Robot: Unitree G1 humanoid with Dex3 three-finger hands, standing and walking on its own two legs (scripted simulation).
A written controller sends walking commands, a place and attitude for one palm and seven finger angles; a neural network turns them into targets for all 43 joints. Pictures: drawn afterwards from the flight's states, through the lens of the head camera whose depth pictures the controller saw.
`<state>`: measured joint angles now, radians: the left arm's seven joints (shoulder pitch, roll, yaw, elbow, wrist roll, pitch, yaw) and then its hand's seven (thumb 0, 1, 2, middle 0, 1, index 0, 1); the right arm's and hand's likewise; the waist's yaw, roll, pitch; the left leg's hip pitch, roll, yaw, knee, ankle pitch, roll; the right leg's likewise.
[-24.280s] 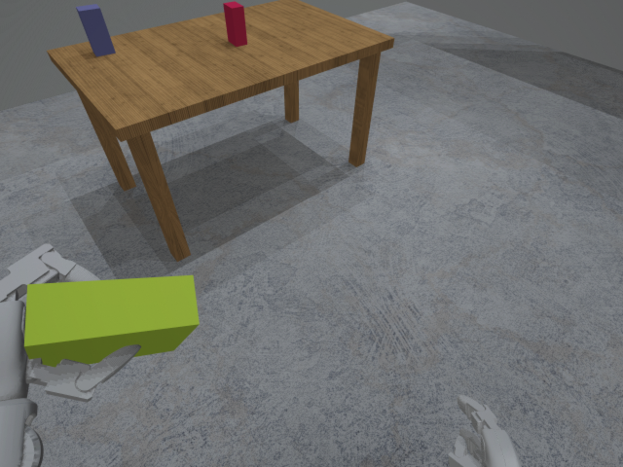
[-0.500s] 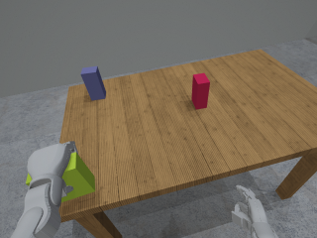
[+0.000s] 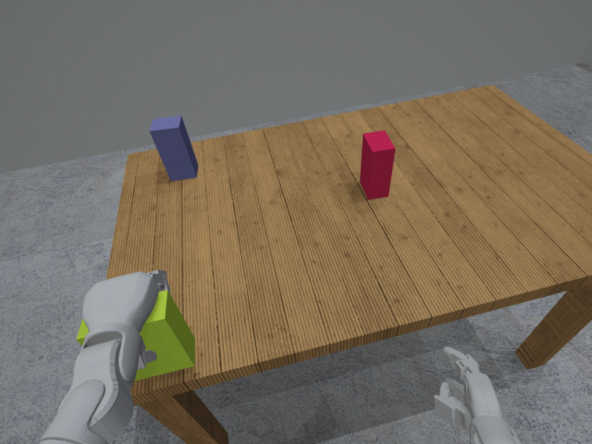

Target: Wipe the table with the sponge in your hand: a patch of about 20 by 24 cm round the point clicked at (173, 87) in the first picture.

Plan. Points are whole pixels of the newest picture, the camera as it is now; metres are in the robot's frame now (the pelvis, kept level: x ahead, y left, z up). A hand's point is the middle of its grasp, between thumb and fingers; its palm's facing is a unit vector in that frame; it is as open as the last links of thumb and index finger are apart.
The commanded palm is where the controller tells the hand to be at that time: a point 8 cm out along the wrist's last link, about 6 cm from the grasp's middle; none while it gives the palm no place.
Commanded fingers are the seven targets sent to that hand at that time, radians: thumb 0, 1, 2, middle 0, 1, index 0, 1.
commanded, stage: move the sponge above the wiping area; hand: left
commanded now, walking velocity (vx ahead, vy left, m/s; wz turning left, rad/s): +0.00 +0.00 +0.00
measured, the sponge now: (148, 346) +0.23 +0.28 -0.02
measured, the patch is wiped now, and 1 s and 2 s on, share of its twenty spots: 0.00 0.00 0.00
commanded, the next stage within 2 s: lower the sponge onto the table in 1.12 s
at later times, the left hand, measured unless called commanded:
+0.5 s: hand (148, 317) +0.26 +0.27 +0.02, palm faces -0.09 -0.06 -0.99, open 9.1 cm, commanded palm +0.24 +0.27 +0.08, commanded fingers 0.00 0.10 1.30 -1.20 -1.60 -1.20 -1.60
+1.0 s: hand (140, 315) +0.26 +0.29 +0.02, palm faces -0.03 -0.05 -1.00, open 9.1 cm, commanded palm +0.24 +0.27 +0.08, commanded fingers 0.00 0.10 1.30 -1.20 -1.60 -1.20 -1.60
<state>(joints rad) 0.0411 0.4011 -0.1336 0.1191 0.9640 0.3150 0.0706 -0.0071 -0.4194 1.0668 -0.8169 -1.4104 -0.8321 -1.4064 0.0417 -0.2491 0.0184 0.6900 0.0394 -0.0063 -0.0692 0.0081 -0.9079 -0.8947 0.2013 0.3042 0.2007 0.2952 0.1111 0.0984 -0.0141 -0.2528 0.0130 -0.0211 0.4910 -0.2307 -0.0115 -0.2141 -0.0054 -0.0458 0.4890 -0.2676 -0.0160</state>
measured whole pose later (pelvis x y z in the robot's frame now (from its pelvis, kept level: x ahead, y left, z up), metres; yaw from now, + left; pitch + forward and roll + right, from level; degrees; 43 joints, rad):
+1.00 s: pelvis +0.00 +0.00 +0.00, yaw +0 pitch +1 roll +0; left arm -0.01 0.38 -0.10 0.25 0.99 0.26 0.21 -0.01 -0.42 1.07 -0.82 -1.41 -0.83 -1.41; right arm 0.07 -0.24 -0.02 0.71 0.05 0.00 -0.07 0.01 -0.91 -0.89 0.20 0.30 0.20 0.30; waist 0.10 0.08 -0.05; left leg -0.32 0.01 -0.02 0.55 -0.26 -0.01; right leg -0.28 0.00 -0.04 0.53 -0.28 -0.01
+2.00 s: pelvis +0.00 +0.00 +0.00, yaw -1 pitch +2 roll +0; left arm -0.02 0.36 -0.10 0.34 1.00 0.26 0.21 -0.01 -0.42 1.07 -0.82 -1.41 -0.83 -1.41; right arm 0.08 -0.24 -0.02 0.71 0.05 0.00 -0.06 0.01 -0.91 -0.89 0.20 0.30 0.20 0.30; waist 0.09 0.07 -0.05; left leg -0.34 0.02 -0.02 0.55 -0.26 -0.01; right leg -0.30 0.00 -0.04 0.54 -0.28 -0.02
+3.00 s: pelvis -0.03 -0.01 -0.02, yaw +0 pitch +7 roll +0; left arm -0.29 0.40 -0.06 0.70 1.05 0.15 0.27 0.00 -0.58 1.20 -0.88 -1.35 -0.89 -1.39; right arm 0.15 -0.25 -0.03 0.73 0.06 0.03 -0.08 0.01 -0.91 -0.89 0.20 0.30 0.20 0.30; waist 0.06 0.07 -0.09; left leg -0.55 0.03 -0.04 0.68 -0.27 -0.02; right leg -0.51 0.01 -0.06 0.68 -0.31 -0.03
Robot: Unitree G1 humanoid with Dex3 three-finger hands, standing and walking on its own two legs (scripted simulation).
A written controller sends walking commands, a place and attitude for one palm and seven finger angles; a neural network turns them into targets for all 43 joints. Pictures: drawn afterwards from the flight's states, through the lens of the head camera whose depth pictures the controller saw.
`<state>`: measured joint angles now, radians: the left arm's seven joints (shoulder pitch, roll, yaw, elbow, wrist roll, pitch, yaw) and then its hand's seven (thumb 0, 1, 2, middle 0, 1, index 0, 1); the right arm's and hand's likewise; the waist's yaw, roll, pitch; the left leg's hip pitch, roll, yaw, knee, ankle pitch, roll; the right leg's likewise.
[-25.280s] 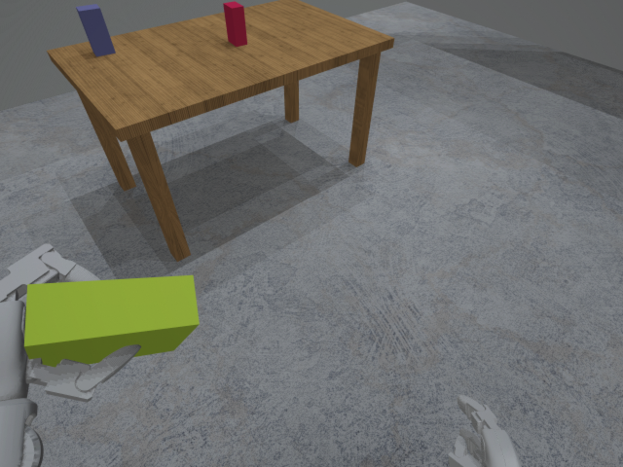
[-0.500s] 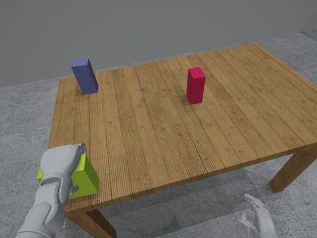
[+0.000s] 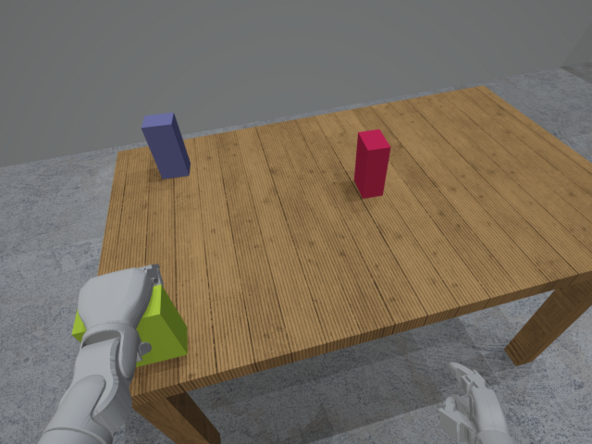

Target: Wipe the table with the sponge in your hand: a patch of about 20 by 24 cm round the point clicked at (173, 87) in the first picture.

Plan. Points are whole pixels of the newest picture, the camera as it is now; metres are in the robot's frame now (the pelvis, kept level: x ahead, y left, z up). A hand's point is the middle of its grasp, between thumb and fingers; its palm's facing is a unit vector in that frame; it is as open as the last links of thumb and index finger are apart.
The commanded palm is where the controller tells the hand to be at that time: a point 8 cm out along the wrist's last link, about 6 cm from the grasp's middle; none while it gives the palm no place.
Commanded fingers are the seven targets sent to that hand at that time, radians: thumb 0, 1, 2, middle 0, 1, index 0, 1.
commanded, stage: move the sponge above the wiping area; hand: left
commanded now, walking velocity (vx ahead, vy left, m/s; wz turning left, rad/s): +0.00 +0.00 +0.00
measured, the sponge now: (142, 337) +0.25 +0.29 -0.03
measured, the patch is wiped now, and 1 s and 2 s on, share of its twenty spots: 0.00 0.00 0.00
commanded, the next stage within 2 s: lower the sponge onto the table in 0.12 s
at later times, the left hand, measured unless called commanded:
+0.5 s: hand (133, 319) +0.26 +0.29 +0.02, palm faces -0.09 -0.06 -0.99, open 9.1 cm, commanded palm +0.24 +0.27 +0.09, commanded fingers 0.00 0.10 1.30 -1.20 -1.60 -1.20 -1.60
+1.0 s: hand (143, 328) +0.25 +0.28 +0.00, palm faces -0.11 -0.07 -0.99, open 9.1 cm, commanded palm +0.24 +0.27 +0.06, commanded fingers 0.00 0.10 1.30 -1.20 -1.60 -1.20 -1.60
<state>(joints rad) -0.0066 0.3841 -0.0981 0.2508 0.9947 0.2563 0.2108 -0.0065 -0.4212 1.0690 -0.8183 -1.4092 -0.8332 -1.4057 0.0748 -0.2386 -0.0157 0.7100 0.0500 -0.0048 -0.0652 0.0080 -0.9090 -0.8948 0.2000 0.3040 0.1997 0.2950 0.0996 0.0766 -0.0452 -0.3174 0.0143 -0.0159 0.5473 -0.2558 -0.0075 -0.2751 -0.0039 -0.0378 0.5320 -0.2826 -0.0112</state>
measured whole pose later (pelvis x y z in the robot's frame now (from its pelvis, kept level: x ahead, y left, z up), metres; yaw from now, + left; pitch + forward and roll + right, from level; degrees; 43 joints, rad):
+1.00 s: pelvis +0.00 +0.00 +0.00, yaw +0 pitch +2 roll +0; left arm -0.02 0.36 -0.10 0.34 1.00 0.26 0.21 -0.01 -0.42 1.07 -0.82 -1.41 -0.83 -1.41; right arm 0.08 -0.24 -0.02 0.71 0.05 0.00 -0.06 0.01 -0.91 -0.89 0.20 0.30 0.20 0.30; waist 0.09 0.07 -0.05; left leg -0.34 0.02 -0.02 0.55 -0.26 -0.01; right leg -0.30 0.00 -0.04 0.54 -0.28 -0.02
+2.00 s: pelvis -0.03 -0.02 -0.02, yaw +0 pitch +7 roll +0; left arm -0.29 0.40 -0.06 0.70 1.05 0.15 0.27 0.00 -0.58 1.20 -0.88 -1.35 -0.89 -1.39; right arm 0.15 -0.25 -0.03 0.73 0.06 0.03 -0.08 0.01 -0.91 -0.89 0.20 0.30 0.20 0.30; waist 0.06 0.07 -0.09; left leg -0.55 0.03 -0.04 0.68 -0.27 -0.02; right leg -0.51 0.01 -0.06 0.68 -0.31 -0.03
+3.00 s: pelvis -0.04 -0.02 -0.05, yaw -3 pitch +19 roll -3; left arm -0.72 0.70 0.07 1.16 1.08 0.03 0.23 0.01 -0.60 1.20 -0.88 -1.35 -0.91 -1.42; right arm 0.28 -0.29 -0.01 0.72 0.06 0.01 -0.05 0.00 -0.91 -0.89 0.20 0.30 0.20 0.30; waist -0.06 0.06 -0.15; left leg -0.91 0.04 -0.10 0.92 -0.35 0.01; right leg -0.85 0.07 -0.06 0.84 -0.33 -0.04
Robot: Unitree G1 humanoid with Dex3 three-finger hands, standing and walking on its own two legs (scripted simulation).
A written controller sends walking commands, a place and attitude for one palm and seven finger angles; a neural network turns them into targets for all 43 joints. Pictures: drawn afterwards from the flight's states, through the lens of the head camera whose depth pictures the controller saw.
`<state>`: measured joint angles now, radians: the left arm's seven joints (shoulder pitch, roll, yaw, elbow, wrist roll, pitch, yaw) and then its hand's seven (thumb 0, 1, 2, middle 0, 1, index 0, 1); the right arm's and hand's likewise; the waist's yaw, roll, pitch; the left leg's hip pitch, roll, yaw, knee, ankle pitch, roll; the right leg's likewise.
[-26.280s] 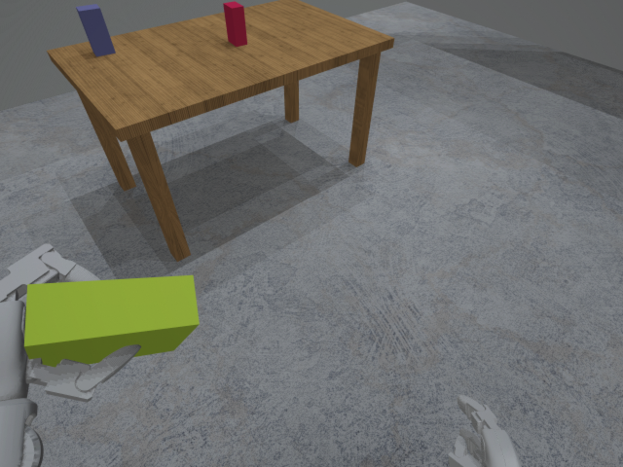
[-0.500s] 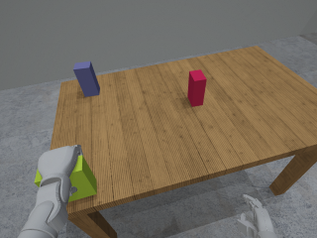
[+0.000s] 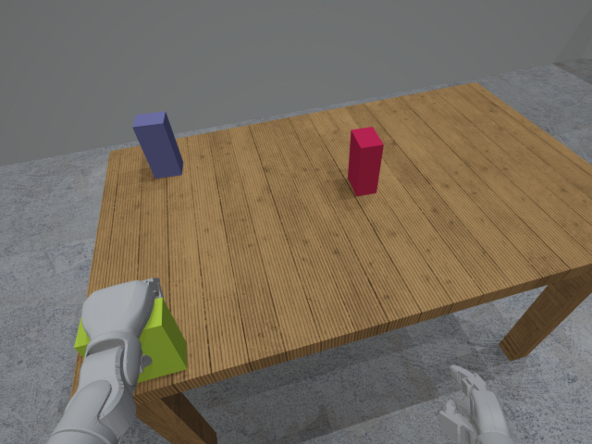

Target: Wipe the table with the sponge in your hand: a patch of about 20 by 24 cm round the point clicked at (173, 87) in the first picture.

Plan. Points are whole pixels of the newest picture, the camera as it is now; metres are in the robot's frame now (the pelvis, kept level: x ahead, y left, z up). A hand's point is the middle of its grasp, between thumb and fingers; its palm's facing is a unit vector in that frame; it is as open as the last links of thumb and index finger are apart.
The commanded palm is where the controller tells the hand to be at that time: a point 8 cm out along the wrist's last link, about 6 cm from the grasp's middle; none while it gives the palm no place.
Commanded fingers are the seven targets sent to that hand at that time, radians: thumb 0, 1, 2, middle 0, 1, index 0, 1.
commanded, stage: lower the sponge onto the table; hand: left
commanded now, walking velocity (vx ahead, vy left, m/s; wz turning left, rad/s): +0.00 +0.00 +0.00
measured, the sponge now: (142, 352) +0.24 +0.29 -0.06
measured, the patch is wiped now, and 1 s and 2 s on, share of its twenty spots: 0.00 0.00 0.05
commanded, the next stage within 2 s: wipe forward along the first lane in 0.44 s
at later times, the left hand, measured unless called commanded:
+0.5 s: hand (137, 331) +0.26 +0.29 -0.01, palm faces -0.09 -0.05 -0.99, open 9.1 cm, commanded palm +0.24 +0.28 +0.04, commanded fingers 0.00 0.10 1.30 -1.20 -1.60 -1.20 -1.60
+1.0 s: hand (141, 314) +0.28 +0.29 -0.01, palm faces -0.15 +0.02 -0.99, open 9.3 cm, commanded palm +0.28 +0.29 +0.02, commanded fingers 0.00 0.10 1.30 -1.20 -1.60 -1.20 -1.60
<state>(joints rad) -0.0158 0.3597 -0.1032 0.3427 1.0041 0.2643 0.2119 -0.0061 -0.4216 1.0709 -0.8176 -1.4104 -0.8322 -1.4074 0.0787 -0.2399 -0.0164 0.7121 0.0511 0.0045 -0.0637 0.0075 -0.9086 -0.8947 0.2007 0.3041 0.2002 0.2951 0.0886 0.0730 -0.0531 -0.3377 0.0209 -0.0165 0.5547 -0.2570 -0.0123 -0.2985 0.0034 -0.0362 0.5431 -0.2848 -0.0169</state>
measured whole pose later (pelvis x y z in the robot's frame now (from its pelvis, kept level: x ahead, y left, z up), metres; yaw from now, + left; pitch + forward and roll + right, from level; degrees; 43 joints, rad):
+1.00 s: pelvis -0.03 -0.01 -0.02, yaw +1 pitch +7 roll +0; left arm -0.29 0.40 -0.06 0.70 1.05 0.15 0.27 0.00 -0.58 1.20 -0.88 -1.35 -0.89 -1.39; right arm 0.15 -0.25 -0.03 0.73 0.06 0.03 -0.08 0.01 -0.91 -0.89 0.20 0.30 0.20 0.30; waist 0.06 0.07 -0.09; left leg -0.55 0.03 -0.04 0.68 -0.27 -0.02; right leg -0.51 0.01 -0.06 0.68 -0.31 -0.03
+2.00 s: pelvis -0.04 -0.01 -0.05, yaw -3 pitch +19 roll -3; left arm -0.72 0.70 0.07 1.16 1.08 0.03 0.23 0.01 -0.60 1.20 -0.88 -1.35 -0.91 -1.42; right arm 0.28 -0.29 -0.01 0.72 0.06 0.01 -0.05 0.00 -0.91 -0.89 0.20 0.30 0.20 0.30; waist -0.06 0.06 -0.15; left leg -0.91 0.04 -0.10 0.92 -0.35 0.01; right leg -0.85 0.07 -0.06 0.84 -0.33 -0.04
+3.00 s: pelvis +0.01 +0.03 -0.02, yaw -3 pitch +18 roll -3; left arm -0.80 0.41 -0.11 1.16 1.04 0.28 0.36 -0.01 -0.52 1.16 -0.80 -1.43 -0.84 -1.48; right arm 0.23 -0.22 -0.02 0.78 0.04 0.07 0.00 0.00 -0.91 -0.89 0.20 0.30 0.20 0.30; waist -0.05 0.05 -0.16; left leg -0.72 0.00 -0.05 0.76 -0.35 0.02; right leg -0.66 0.02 -0.01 0.67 -0.32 0.01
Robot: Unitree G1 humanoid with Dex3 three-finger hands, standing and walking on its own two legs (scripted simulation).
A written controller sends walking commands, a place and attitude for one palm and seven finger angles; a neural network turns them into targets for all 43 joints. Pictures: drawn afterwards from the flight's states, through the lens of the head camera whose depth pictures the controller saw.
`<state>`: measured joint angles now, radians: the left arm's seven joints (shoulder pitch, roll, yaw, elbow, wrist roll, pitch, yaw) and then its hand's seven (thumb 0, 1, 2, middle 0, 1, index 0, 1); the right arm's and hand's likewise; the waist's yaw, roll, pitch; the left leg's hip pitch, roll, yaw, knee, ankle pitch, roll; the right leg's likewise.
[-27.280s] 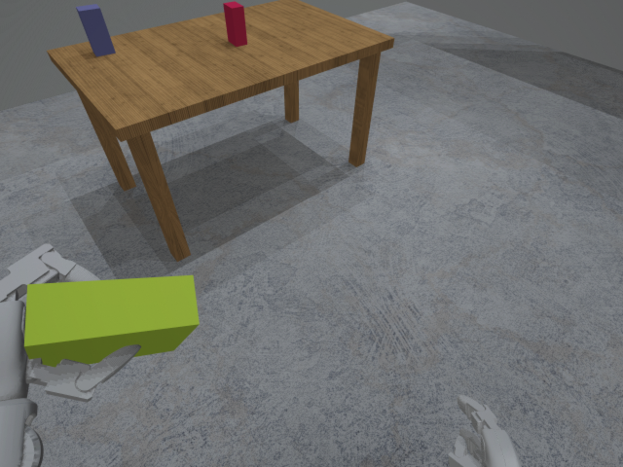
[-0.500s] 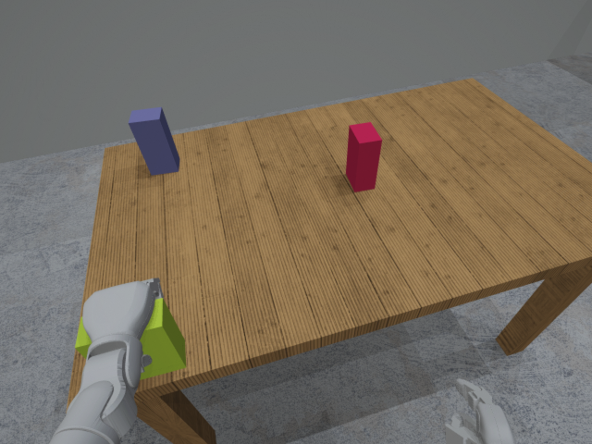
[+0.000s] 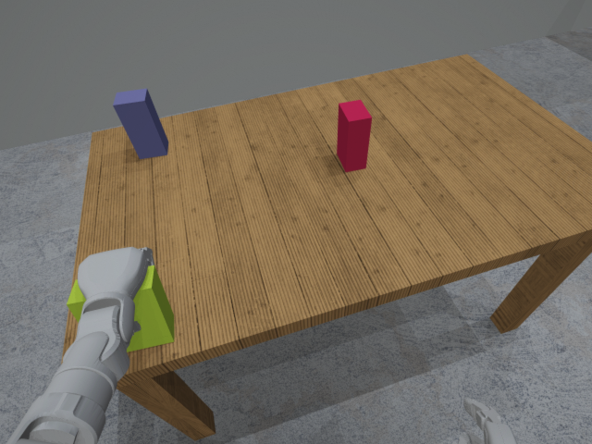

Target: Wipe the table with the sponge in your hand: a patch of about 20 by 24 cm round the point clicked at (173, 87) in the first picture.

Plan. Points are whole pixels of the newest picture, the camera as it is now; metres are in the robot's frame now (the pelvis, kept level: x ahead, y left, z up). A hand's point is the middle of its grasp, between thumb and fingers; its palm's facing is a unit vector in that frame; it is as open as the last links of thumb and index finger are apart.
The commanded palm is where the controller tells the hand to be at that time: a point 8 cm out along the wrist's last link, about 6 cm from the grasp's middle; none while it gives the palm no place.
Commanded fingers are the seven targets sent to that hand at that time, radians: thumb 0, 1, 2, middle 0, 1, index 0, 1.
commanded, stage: wipe forward along the first lane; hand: left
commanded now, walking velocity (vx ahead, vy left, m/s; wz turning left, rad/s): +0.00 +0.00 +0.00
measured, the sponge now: (131, 321) +0.29 +0.31 -0.05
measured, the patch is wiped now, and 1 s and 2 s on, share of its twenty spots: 0.00 0.05 0.20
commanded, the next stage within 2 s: slide across to the middle lane in 1.16 s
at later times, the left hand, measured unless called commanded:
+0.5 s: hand (125, 266) +0.36 +0.33 +0.00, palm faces -0.16 +0.05 -0.99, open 9.4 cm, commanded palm +0.36 +0.32 +0.03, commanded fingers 0.00 0.10 1.30 -1.20 -1.60 -1.20 -1.60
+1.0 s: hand (123, 240) +0.42 +0.35 +0.00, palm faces -0.20 +0.07 -0.98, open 9.3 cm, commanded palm +0.42 +0.33 +0.03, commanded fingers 0.00 0.10 1.30 -1.20 -1.60 -1.20 -1.60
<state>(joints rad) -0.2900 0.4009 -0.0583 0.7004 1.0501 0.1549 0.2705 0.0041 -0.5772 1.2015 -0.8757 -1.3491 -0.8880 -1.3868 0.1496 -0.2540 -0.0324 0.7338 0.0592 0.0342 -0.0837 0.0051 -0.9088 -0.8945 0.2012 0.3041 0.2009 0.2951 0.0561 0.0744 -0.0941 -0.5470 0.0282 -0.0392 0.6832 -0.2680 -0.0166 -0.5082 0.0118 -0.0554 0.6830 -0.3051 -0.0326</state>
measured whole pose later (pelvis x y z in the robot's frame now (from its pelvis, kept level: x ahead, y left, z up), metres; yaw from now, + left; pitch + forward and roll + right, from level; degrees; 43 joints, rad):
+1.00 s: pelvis -0.01 +0.00 -0.03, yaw -3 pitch +19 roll -3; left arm -0.72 0.70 0.07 1.16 1.08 0.03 0.23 0.01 -0.60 1.20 -0.88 -1.35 -0.91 -1.42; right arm 0.28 -0.29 -0.01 0.72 0.06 0.01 -0.05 0.00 -0.91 -0.89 0.20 0.30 0.20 0.30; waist -0.06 0.06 -0.15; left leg -0.91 0.04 -0.10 0.92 -0.35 0.01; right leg -0.85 0.07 -0.06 0.84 -0.33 -0.04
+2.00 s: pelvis +0.04 +0.04 -0.01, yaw -3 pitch +18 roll -3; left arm -0.80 0.41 -0.11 1.16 1.04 0.28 0.36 -0.01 -0.52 1.16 -0.80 -1.43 -0.84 -1.48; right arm 0.23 -0.22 -0.02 0.78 0.04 0.07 0.00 0.00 -0.91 -0.89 0.20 0.30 0.20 0.30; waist -0.05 0.05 -0.16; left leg -0.72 0.00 -0.05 0.76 -0.35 0.02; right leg -0.66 0.02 -0.01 0.67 -0.32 0.01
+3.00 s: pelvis +0.05 +0.04 +0.00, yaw -3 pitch +11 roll -2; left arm -0.37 0.27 -0.23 0.70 1.02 0.45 0.39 -0.01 -0.41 1.09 -0.72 -1.51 -0.76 -1.55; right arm 0.15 -0.23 -0.02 0.71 0.07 0.15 0.01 0.00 -0.91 -0.89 0.20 0.30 0.20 0.29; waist 0.03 0.05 -0.17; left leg -0.52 -0.01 -0.03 0.69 -0.35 0.02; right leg -0.47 0.01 0.01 0.61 -0.33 0.01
